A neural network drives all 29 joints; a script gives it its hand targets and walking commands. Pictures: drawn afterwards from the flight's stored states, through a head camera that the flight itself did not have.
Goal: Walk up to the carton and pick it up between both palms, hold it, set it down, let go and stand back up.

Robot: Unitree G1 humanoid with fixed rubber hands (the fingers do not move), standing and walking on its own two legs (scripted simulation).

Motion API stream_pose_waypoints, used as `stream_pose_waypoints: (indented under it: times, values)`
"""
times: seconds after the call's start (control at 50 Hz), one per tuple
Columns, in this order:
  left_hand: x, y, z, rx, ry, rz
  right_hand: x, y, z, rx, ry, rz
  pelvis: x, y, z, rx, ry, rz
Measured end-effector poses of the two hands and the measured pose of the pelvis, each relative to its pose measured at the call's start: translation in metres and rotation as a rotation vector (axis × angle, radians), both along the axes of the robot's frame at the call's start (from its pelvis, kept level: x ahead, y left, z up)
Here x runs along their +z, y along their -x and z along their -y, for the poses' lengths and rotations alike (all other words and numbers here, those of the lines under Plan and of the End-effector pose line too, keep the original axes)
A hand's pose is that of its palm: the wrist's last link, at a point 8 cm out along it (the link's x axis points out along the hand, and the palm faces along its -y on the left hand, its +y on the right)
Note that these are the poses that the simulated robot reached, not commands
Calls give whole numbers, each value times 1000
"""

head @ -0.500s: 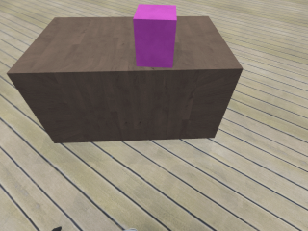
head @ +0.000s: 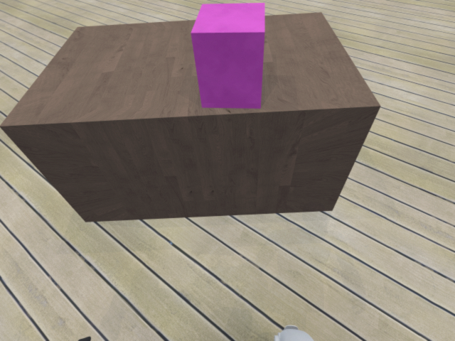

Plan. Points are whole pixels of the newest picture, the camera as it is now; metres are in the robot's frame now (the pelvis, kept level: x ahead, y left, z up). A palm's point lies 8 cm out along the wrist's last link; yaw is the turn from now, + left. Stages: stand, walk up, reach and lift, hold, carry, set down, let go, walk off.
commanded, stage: walk up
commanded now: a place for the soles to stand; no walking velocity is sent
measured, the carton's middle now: (232, 57) +0.93 +0.01 +0.02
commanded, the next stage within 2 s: none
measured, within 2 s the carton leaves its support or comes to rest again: neither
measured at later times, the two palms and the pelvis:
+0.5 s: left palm (73, 331) +0.17 +0.31 -0.10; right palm out of the picture +0.15 -0.30 -0.12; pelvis +0.10 +0.01 -0.01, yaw +4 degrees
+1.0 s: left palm (98, 279) +0.26 +0.29 -0.09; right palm (394, 292) +0.25 -0.32 -0.14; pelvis +0.20 -0.02 -0.01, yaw +3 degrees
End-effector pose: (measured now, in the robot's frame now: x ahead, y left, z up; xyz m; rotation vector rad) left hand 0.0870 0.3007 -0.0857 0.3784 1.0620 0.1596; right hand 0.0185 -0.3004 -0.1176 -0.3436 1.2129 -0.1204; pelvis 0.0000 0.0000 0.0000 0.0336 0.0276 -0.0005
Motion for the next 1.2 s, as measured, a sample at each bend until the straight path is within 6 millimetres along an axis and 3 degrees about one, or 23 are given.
stream_pose_waypoints:
  times: [0.08,0.28,0.4,0.54,0.68,0.88,1.0,1.1,1.2]
  values:
    - [0,-19,19,-17,-25,37,-18,-24,16,-3,-29,14,-9,-15,20,-8,-12,46]
    - [20,-58,27,-2,-44,102,-9,-82,31,23,-50,72,0,-53,30,3,-22,119]
    - [8,-72,14,27,-15,91,-4,-106,22,41,-25,46,-2,-76,18,28,6,117]
    - [-18,-89,-17,77,26,43,0,-140,-5,80,23,43,-12,-107,-14,65,46,94]
    - [-14,-116,-25,79,39,-8,12,-158,-18,61,42,5,-1,-138,-23,63,55,38]
    - [-8,-160,-7,67,8,-1,0,-188,1,50,24,-27,-3,-179,-3,59,23,14]
    - [-6,-176,10,63,-34,29,-18,-228,16,48,-13,-6,-12,-198,17,51,3,80]
    - [5,-189,9,84,-59,55,-15,-264,18,72,-33,43,-7,-214,19,62,-13,117]
    - [4,-203,1,85,-52,57,-11,-284,11,75,-25,50,-7,-229,11,64,-4,116]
